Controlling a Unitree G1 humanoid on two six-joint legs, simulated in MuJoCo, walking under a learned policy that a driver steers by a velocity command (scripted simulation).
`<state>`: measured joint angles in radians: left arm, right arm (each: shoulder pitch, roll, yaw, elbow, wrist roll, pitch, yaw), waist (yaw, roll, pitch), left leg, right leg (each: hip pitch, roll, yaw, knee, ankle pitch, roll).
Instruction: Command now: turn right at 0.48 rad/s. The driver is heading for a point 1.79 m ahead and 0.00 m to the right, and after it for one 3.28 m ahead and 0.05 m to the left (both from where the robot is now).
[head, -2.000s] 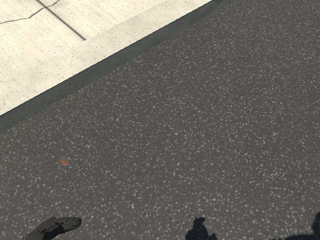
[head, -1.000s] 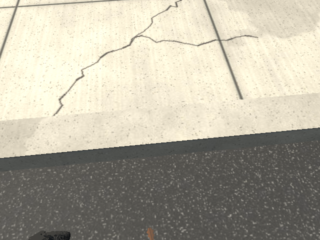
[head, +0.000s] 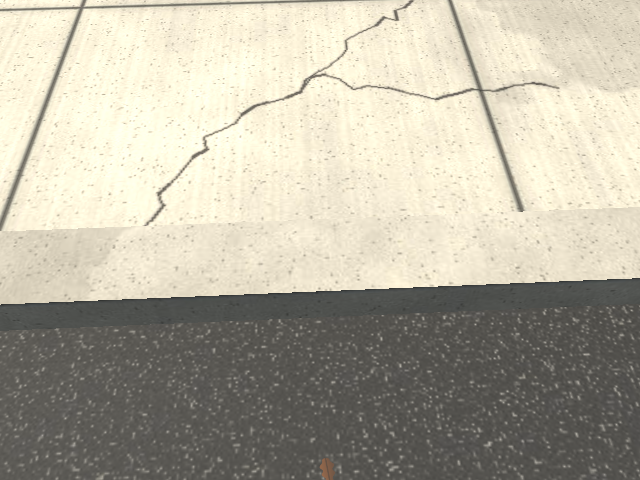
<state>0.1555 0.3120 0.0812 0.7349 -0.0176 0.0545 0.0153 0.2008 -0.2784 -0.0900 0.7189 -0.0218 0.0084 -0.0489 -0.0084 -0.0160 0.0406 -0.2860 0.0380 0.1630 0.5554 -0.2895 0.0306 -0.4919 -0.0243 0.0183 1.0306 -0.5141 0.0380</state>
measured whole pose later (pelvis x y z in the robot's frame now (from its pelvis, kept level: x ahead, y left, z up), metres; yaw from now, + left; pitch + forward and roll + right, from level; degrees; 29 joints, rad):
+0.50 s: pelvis +0.00 -0.07 +0.01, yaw -9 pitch +1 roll +0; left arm 0.13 0.21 0.02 0.72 0.02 0.00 0.01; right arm 0.18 -0.28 -0.07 0.79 0.01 0.04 -0.04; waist -0.01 0.04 0.01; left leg -0.38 0.08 -0.04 0.74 -0.34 -0.08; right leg -0.24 0.06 -0.03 0.45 -0.23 -0.08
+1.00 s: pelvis -0.02 -0.08 +0.01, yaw +7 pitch +2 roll +1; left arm 0.22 0.26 0.07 0.70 0.02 0.00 0.02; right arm 0.14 -0.33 -0.10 0.70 0.02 0.04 -0.03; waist 0.02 0.04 0.03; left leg -0.53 -0.04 -0.11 1.14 -0.46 -0.07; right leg -0.25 0.01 -0.08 0.49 -0.28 -0.06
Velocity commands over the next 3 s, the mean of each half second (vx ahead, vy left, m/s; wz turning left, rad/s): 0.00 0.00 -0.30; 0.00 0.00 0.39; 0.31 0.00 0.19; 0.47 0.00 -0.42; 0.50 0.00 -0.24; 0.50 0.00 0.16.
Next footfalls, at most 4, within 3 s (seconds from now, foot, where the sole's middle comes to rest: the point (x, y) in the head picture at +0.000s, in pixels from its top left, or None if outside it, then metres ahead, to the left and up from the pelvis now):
0.16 right None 0.02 -0.15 -0.77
0.58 left None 0.05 0.08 -0.77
1.34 left None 0.06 0.10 -0.77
1.82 right None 0.43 -0.07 -0.77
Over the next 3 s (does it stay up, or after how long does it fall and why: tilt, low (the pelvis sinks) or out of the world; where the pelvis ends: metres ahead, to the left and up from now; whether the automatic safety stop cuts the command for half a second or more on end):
stays up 0.90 -0.11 0.06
